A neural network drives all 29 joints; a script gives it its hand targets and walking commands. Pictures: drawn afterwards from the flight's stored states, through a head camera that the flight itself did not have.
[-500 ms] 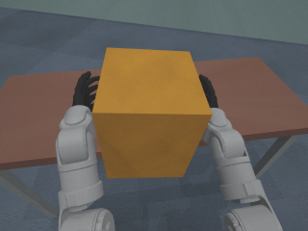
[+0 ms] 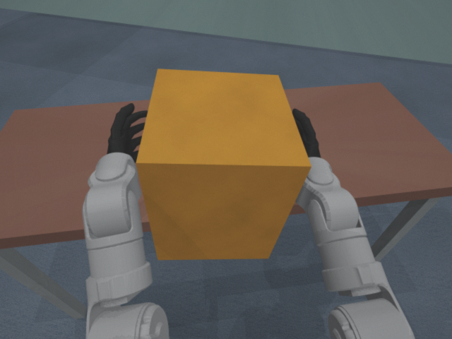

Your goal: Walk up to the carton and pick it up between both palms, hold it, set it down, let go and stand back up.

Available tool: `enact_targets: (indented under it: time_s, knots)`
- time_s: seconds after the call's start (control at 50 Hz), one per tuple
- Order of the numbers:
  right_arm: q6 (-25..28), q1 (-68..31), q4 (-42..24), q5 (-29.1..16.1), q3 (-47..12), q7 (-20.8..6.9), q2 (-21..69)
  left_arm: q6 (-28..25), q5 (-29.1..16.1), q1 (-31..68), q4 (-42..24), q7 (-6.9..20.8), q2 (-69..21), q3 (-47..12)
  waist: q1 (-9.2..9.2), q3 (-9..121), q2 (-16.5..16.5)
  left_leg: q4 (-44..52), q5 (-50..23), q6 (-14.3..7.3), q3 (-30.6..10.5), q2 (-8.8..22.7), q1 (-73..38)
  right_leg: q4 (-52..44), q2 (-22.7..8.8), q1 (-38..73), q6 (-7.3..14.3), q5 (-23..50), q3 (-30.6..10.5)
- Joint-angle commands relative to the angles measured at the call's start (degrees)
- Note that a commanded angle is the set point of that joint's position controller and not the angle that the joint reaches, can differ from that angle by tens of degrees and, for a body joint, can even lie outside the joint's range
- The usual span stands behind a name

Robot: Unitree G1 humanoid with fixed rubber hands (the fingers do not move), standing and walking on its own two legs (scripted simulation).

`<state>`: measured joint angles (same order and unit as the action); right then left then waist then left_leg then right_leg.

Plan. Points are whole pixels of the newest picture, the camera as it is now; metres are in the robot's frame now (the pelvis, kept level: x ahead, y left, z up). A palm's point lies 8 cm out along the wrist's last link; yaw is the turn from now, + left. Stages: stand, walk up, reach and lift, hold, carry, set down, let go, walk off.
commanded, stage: set down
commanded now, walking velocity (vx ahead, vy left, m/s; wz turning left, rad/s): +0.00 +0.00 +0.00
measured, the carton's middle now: (216, 169) +0.36 +0.01 +0.13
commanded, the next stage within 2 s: none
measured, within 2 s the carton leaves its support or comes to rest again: neither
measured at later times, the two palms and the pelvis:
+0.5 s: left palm (129, 144) +0.38 +0.15 +0.17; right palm (298, 145) +0.39 -0.14 +0.14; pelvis +0.02 +0.00 +0.00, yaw +0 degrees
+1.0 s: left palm (133, 140) +0.42 +0.15 +0.15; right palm (292, 138) +0.42 -0.14 +0.13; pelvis +0.02 +0.00 +0.00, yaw +2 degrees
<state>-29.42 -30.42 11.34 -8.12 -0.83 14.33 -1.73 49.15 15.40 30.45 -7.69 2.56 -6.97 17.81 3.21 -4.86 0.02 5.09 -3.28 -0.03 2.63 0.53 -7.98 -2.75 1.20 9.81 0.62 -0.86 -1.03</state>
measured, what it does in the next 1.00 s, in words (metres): stands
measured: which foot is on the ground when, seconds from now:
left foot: down 0.00-1.00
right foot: down 0.00-1.00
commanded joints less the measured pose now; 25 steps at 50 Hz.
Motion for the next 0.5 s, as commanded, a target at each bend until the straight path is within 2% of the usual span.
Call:
enact_targets:
  time_s: [0.0, 0.1, 0.3, 0.48]
  knots:
    - [4.0, -38.3, -11.8, -3.2, -16.6, -5.6, 20.8, -2.3, -7.3, 28.2, -0.8, 6.2, -18.8, -21.5, -0.53, 22.1, 0.0, -2.0, -5.1, -2.7, -1.7, 0.8, -10.5, 1.7, -0.2, -4.7, -4.0, 6.4, 0.4]
    - [5.0, -39.2, -8.9, -1.9, -15.5, -6.5, 21.0, -4.3, -6.7, 29.4, 1.8, 6.0, -19.0, -19.8, -0.41, 25.0, 0.0, -2.1, -6.6, -3.0, -1.9, 0.4, -11.2, 2.1, 0.0, -4.3, -4.2, 9.2, 0.5]
    - [7.1, -39.8, -5.4, -0.4, -14.5, -7.3, 21.5, -7.0, -5.9, 30.7, 3.8, 6.3, -19.0, -18.6, 0.32, 28.5, 0.4, -2.8, -14.2, -1.7, -2.1, -0.9, -12.1, 2.9, 0.8, -0.7, -4.3, 19.0, 0.7]
    - [8.8, -41.2, -2.9, 0.7, -13.6, -7.9, 21.8, -9.1, -5.5, 31.9, 6.9, 6.0, -18.6, -17.3, -0.09, 29.2, 0.2, -3.0, -16.0, -1.4, -2.0, -1.2, -10.7, 3.5, 1.0, 0.8, -4.2, 22.3, 0.6]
